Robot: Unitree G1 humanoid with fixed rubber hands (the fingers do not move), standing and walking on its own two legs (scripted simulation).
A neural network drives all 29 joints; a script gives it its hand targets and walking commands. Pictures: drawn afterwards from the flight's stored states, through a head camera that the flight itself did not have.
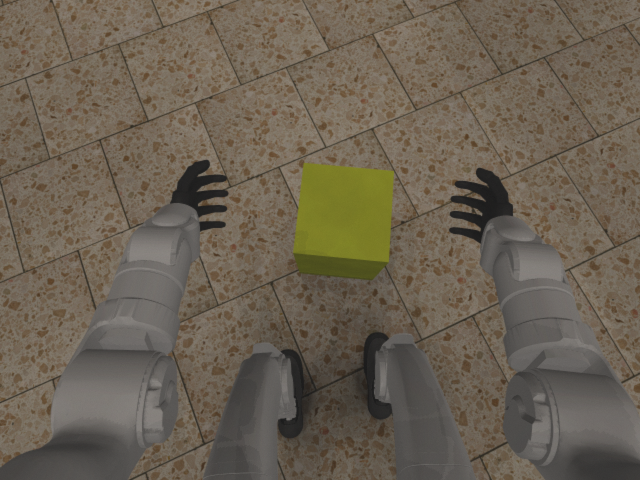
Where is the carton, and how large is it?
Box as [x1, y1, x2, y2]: [293, 163, 393, 279]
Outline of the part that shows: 304,163 293,253 299,271 303,273 372,279 388,262 393,171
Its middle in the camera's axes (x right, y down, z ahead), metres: +0.05 -0.02 +0.95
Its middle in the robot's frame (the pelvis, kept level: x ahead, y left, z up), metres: +0.53 -0.05 -0.53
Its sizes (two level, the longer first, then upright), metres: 0.201 0.196 0.266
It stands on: the floor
